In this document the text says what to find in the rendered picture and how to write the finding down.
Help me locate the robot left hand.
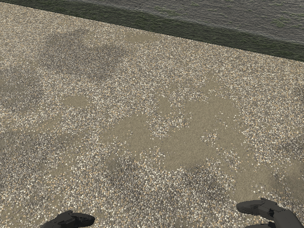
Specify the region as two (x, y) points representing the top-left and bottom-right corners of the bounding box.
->
(40, 210), (95, 228)

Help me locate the robot right hand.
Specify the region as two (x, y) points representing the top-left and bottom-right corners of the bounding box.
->
(236, 198), (304, 228)

